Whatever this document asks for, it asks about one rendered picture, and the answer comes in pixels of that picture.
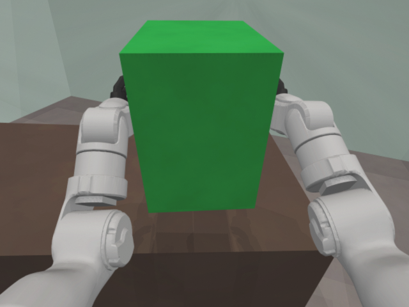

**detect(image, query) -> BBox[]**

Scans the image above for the robot right hand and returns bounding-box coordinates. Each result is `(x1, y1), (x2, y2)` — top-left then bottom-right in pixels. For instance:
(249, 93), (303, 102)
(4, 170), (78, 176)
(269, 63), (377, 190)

(276, 78), (288, 95)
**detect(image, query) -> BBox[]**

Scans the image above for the robot right forearm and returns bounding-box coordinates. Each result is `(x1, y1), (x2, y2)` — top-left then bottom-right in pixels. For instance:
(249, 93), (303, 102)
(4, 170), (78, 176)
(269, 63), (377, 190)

(270, 93), (395, 240)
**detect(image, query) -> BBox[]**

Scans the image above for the robot left hand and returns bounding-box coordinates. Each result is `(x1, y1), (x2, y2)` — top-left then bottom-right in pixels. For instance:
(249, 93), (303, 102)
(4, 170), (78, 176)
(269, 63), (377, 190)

(110, 75), (128, 101)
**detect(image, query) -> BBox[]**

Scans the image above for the left robot upper arm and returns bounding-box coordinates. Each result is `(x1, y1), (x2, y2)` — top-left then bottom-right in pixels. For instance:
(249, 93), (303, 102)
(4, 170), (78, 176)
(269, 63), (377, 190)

(0, 209), (134, 307)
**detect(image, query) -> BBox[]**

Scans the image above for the carton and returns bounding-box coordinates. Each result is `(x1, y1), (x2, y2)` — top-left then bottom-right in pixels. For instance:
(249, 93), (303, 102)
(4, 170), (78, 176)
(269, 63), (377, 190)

(119, 20), (284, 213)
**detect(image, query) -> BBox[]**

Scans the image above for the right robot upper arm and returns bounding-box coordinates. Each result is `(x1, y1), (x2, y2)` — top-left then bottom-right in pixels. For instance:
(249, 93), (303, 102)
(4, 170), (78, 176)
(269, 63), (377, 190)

(308, 187), (409, 307)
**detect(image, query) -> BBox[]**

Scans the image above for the robot left forearm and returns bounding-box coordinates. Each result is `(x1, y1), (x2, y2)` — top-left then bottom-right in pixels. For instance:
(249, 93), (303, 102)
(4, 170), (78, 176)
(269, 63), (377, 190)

(51, 98), (134, 259)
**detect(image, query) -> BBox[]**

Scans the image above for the pedestal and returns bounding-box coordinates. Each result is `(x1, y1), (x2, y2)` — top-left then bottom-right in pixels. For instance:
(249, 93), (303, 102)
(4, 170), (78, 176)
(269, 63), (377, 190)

(0, 123), (334, 307)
